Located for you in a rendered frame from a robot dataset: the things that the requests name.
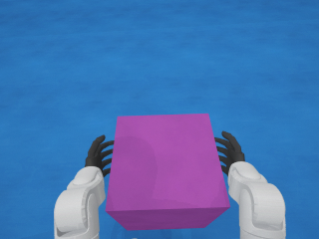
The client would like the robot right hand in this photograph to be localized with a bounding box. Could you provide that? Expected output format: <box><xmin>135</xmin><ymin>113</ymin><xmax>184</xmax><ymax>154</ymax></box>
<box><xmin>214</xmin><ymin>131</ymin><xmax>245</xmax><ymax>176</ymax></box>

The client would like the robot left forearm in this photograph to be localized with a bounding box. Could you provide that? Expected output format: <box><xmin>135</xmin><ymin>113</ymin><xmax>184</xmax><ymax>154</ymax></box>
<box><xmin>54</xmin><ymin>166</ymin><xmax>106</xmax><ymax>239</ymax></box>

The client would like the robot right forearm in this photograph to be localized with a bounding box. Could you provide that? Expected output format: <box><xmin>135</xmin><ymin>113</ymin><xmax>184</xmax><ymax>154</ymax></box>
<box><xmin>227</xmin><ymin>161</ymin><xmax>286</xmax><ymax>239</ymax></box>

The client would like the robot left hand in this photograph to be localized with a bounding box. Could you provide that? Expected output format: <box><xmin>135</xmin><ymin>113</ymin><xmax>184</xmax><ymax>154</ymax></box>
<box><xmin>85</xmin><ymin>134</ymin><xmax>115</xmax><ymax>177</ymax></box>

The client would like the carton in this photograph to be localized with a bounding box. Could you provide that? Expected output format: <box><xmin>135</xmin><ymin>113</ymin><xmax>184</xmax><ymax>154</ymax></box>
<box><xmin>105</xmin><ymin>114</ymin><xmax>230</xmax><ymax>231</ymax></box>

